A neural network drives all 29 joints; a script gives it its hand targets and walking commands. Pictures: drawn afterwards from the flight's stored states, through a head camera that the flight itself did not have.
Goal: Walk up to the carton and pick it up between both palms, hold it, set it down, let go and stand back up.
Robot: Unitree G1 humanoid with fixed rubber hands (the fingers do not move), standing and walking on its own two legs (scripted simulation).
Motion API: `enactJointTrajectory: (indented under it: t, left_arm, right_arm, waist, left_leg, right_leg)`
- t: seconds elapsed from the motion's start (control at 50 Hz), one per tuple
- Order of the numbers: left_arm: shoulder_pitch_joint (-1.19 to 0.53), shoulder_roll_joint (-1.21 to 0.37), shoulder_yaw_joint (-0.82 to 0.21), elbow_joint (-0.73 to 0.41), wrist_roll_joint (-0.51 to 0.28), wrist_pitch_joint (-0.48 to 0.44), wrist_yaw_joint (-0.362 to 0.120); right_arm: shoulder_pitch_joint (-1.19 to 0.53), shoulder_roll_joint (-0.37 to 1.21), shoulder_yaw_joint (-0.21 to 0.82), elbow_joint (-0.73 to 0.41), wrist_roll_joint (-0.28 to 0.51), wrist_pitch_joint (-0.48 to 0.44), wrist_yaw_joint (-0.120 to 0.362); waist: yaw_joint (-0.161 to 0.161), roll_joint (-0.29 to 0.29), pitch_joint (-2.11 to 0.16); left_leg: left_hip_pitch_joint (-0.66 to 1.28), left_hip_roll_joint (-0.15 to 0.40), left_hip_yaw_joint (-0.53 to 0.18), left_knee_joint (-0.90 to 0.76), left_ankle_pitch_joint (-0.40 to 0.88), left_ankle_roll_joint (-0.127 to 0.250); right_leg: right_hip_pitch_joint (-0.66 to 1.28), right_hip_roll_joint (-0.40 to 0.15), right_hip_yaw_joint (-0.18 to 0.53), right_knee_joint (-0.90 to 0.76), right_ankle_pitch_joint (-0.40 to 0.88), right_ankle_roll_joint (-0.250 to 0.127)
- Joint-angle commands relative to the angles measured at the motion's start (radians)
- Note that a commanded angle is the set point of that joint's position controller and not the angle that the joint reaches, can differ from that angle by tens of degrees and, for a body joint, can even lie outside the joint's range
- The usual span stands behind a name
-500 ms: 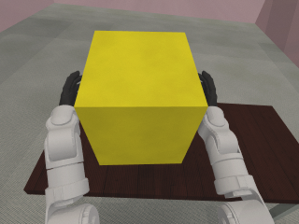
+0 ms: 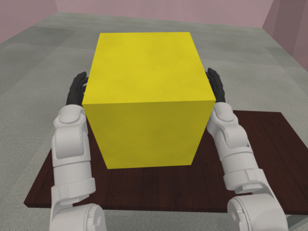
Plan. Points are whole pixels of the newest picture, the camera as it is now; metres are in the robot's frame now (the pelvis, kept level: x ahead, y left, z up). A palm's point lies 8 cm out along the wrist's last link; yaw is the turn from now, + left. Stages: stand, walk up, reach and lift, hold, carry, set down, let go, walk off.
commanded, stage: hold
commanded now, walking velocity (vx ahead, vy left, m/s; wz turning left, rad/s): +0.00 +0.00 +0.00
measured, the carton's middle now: (147, 101) +0.42 +0.00 +0.15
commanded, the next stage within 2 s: set down in 1.76 s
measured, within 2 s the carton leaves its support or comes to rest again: neither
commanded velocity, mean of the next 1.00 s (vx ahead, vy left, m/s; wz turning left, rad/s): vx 0.00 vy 0.00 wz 0.00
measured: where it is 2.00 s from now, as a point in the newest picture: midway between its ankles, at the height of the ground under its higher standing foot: outside the picture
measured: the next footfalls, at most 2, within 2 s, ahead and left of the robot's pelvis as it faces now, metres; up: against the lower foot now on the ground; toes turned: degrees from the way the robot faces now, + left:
none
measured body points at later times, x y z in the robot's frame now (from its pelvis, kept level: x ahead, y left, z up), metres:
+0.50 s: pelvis -0.02 +0.02 +0.00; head -0.06 +0.04 +0.45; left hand +0.36 +0.18 +0.18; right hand +0.35 -0.16 +0.18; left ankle -0.03 +0.11 -0.75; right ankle +0.02 -0.10 -0.75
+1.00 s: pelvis +0.00 +0.00 +0.00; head -0.02 +0.03 +0.45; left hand +0.36 +0.19 +0.16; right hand +0.36 -0.15 +0.17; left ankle -0.03 +0.11 -0.75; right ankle +0.02 -0.10 -0.75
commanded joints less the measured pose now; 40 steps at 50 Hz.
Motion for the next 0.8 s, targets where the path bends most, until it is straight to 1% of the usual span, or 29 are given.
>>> enactJointTrajectory:
  t: [0.0,0.06,0.08,0.1,0.14,0.16,0.18,0.2,0.22,0.28,0.3,0.34,0.36,0.4,0.44,0.48,0.5,0.52,0.54,0.58,0.6,0.62,0.64,0.68,0.7,0.72,0.74,0.76,0.78]
  left_arm:
    - [-0.427,-0.357,-0.348,-0.010,-0.072,0.008,-0.160]
    - [-0.492,-0.375,-0.381,-0.058,-0.105,-0.019,-0.172]
    - [-0.516,-0.376,-0.395,-0.092,-0.115,-0.032,-0.170]
    - [-0.523,-0.398,-0.436,-0.142,-0.142,-0.049,-0.165]
    - [-0.527,-0.405,-0.487,-0.194,-0.170,-0.074,-0.150]
    - [-0.543,-0.400,-0.510,-0.236,-0.184,-0.088,-0.141]
    - [-0.539,-0.394,-0.530,-0.244,-0.187,-0.092,-0.132]
    - [-0.526,-0.397,-0.539,-0.261,-0.189,-0.092,-0.125]
    - [-0.503,-0.386,-0.540,-0.225,-0.179,-0.081,-0.121]
    - [-0.421,-0.365,-0.509,-0.185,-0.146,-0.046,-0.122]
    - [-0.400,-0.370,-0.491,-0.156,-0.135,-0.032,-0.126]
    - [-0.395,-0.365,-0.449,-0.116,-0.116,-0.006,-0.136]
    - [-0.406,-0.362,-0.412,-0.076,-0.091,0.002,-0.139]
    - [-0.458,-0.359,-0.375,-0.007,-0.072,0.016,-0.137]
    - [-0.520,-0.365,-0.354,0.040,-0.067,0.005,-0.132]
    - [-0.616,-0.390,-0.363,0.081,-0.083,-0.020,-0.120]
    - [-0.642,-0.412,-0.387,0.075,-0.101,-0.037,-0.110]
    - [-0.662,-0.424,-0.404,0.082,-0.114,-0.049,-0.099]
    - [-0.673,-0.444,-0.443,0.047,-0.145,-0.067,-0.087]
    - [-0.660,-0.479,-0.503,-0.017,-0.197,-0.093,-0.059]
    - [-0.656,-0.474,-0.522,-0.040,-0.204,-0.099,-0.050]
    - [-0.660,-0.460,-0.520,-0.031,-0.198,-0.099,-0.045]
    - [-0.621,-0.459,-0.524,-0.025,-0.193,-0.094,-0.044]
    - [-0.499,-0.419,-0.479,-0.023,-0.156,-0.071,-0.066]
    - [-0.450,-0.399,-0.454,-0.035,-0.135,-0.054,-0.083]
    - [-0.410,-0.368,-0.420,-0.022,-0.115,-0.031,-0.101]
    - [-0.387,-0.348,-0.380,-0.010,-0.094,-0.014,-0.120]
    - [-0.377,-0.341,-0.356,0.002,-0.080,0.004,-0.137]
    - [-0.384,-0.338,-0.336,0.011,-0.070,0.017,-0.152]
  right_arm:
    - [-0.475,0.492,0.375,-0.187,0.063,-0.001,0.096]
    - [-0.521,0.519,0.374,-0.256,0.073,-0.020,0.093]
    - [-0.533,0.528,0.384,-0.280,0.081,-0.028,0.091]
    - [-0.539,0.544,0.406,-0.329,0.089,-0.041,0.091]
    - [-0.547,0.548,0.426,-0.401,0.103,-0.065,0.083]
    - [-0.561,0.546,0.445,-0.441,0.111,-0.075,0.077]
    - [-0.555,0.541,0.450,-0.441,0.110,-0.076,0.075]
    - [-0.540,0.525,0.450,-0.462,0.113,-0.082,0.074]
    - [-0.528,0.498,0.438,-0.437,0.108,-0.077,0.075]
    - [-0.420,0.434,0.398,-0.336,0.080,-0.052,0.094]
    - [-0.404,0.419,0.390,-0.309,0.072,-0.043,0.101]
    - [-0.410,0.387,0.353,-0.257,0.058,-0.027,0.115]
    - [-0.420,0.374,0.326,-0.225,0.038,-0.021,0.125]
    - [-0.479,0.363,0.282,-0.157,0.011,-0.024,0.149]
    - [-0.551,0.397,0.260,-0.121,-0.008,-0.041,0.179]
    - [-0.658,0.435,0.228,-0.090,-0.034,-0.067,0.208]
    - [-0.685,0.450,0.220,-0.107,-0.037,-0.087,0.221]
    - [-0.702,0.457,0.216,-0.105,-0.042,-0.101,0.227]
    - [-0.731,0.481,0.234,-0.158,-0.031,-0.122,0.228]
    - [-0.756,0.511,0.295,-0.251,0.013,-0.143,0.208]
    - [-0.755,0.516,0.325,-0.277,0.036,-0.141,0.190]
    - [-0.745,0.505,0.341,-0.256,0.049,-0.133,0.174]
    - [-0.713,0.502,0.354,-0.238,0.053,-0.120,0.162]
    - [-0.591,0.511,0.414,-0.228,0.086,-0.086,0.138]
    - [-0.535,0.508,0.427,-0.230,0.093,-0.064,0.126]
    - [-0.486,0.491,0.422,-0.200,0.089,-0.035,0.115]
    - [-0.462,0.489,0.415,-0.195,0.076,-0.013,0.104]
    - [-0.449,0.483,0.408,-0.179,0.077,0.006,0.098]
    - [-0.447,0.485,0.407,-0.167,0.077,0.018,0.093]
  waist:
    - [-0.007,0.007,-0.203]
    - [-0.006,0.002,-0.256]
    - [-0.007,0.014,-0.291]
    - [-0.003,0.021,-0.351]
    - [-0.014,0.048,-0.439]
    - [-0.010,0.046,-0.477]
    - [-0.018,0.057,-0.477]
    - [-0.012,0.077,-0.488]
    - [-0.023,0.081,-0.432]
    - [-0.036,0.078,-0.309]
    - [-0.036,0.083,-0.269]
    - [-0.037,0.074,-0.196]
    - [-0.030,0.074,-0.163]
    - [-0.010,0.076,-0.103]
    - [0.014,0.068,-0.075]
    - [0.029,0.076,-0.123]
    - [0.029,0.084,-0.172]
    - [0.029,0.074,-0.221]
    - [0.032,0.073,-0.321]
    - [0.034,0.038,-0.502]
    - [0.020,0.044,-0.549]
    - [0.018,0.061,-0.539]
    - [0.016,0.057,-0.516]
    - [0.010,0.043,-0.437]
    - [0.004,0.035,-0.398]
    - [-0.003,0.026,-0.324]
    - [0.002,0.006,-0.288]
    - [-0.003,-0.013,-0.240]
    - [0.004,-0.007,-0.210]
  left_leg:
    - [-0.204,-0.069,0.086,-0.065,0.202,-0.024]
    - [-0.199,-0.063,0.082,-0.053,0.201,-0.013]
    - [-0.203,-0.064,0.079,-0.051,0.207,-0.016]
    - [-0.181,-0.068,0.074,-0.028,0.259,-0.020]
    - [-0.156,-0.080,0.063,-0.002,0.339,-0.039]
    - [-0.141,-0.081,0.062,0.010,0.385,-0.043]
    - [-0.139,-0.080,0.054,0.016,0.412,-0.052]
    - [-0.128,-0.078,0.055,0.022,0.441,-0.062]
    - [-0.126,-0.068,0.048,0.020,0.445,-0.071]
    - [-0.098,-0.024,0.049,-0.008,0.429,-0.071]
    - [-0.093,-0.025,0.055,-0.009,0.415,-0.070]
    - [-0.116,-0.013,0.062,-0.039,0.337,-0.065]
    - [-0.145,-0.009,0.066,-0.066,0.248,-0.060]
    - [-0.227,0.029,0.059,-0.121,0.057,-0.038]
    - [-0.308,0.040,0.051,-0.148,-0.090,-0.008]
    - [-0.357,0.056,0.032,-0.163,-0.177,0.008]
    - [-0.351,0.059,0.014,-0.167,-0.184,0.011]
    - [-0.332,0.054,0.014,-0.149,-0.142,0.004]
    - [-0.287,0.040,0.017,-0.120,-0.040,-0.003]
    - [-0.128,-0.006,0.027,-0.020,0.286,-0.030]
    - [-0.082,-0.032,0.035,0.017,0.400,-0.044]
    - [-0.085,-0.047,0.051,0.030,0.429,-0.056]
    - [-0.081,-0.053,0.047,0.035,0.459,-0.057]
    - [-0.125,-0.061,0.052,0.027,0.469,-0.051]
    - [-0.156,-0.070,0.057,0.011,0.435,-0.053]
    - [-0.176,-0.077,0.065,-0.012,0.381,-0.052]
    - [-0.188,-0.080,0.075,-0.036,0.305,-0.039]
    - [-0.202,-0.077,0.081,-0.053,0.258,-0.029]
    - [-0.213,-0.072,0.085,-0.064,0.225,-0.021]
  right_leg:
    - [0.317,-0.010,0.030,0.031,0.300,0.049]
    - [0.296,-0.007,0.019,0.035,0.262,0.041]
    - [0.308,-0.004,0.017,0.042,0.265,0.037]
    - [0.323,0.003,0.017,0.060,0.313,0.036]
    - [0.362,0.003,0.019,0.088,0.403,0.029]
    - [0.373,0.008,0.018,0.092,0.451,0.036]
    - [0.364,0.007,0.019,0.098,0.464,0.034]
    - [0.365,0.010,0.015,0.099,0.455,0.034]
    - [0.320,0.013,0.013,0.087,0.395,0.035]
    - [0.233,0.028,-0.009,0.039,0.245,0.025]
    - [0.221,0.028,-0.012,0.028,0.212,0.017]
    - [0.208,0.034,-0.016,0.003,0.116,0.012]
    - [0.200,0.032,-0.017,0.000,0.048,0.012]
    - [0.194,0.038,-0.017,0.023,-0.065,0.011]
    - [0.183,0.029,-0.020,0.061,-0.127,0.013]
    - [0.179,0.030,-0.025,0.103,-0.152,0.011]
    - [0.189,0.032,-0.027,0.128,-0.135,0.009]
    - [0.166,0.024,-0.020,0.130,-0.113,0.012]
    - [0.178,0.027,-0.022,0.132,-0.054,0.006]
    - [0.183,0.022,-0.011,0.098,0.108,-0.004]
    - [0.202,0.022,-0.006,0.084,0.185,-0.006]
    - [0.212,0.023,-0.005,0.077,0.229,-0.001]
    - [0.224,0.022,0.006,0.076,0.275,0.012]
    - [0.307,0.014,0.022,0.081,0.443,0.030]
    - [0.352,0.004,0.032,0.084,0.498,0.037]
    - [0.363,-0.005,0.038,0.076,0.477,0.046]
    - [0.368,-0.011,0.037,0.067,0.443,0.053]
    - [0.368,-0.010,0.044,0.053,0.408,0.058]
    - [0.361,-0.014,0.044,0.042,0.380,0.058]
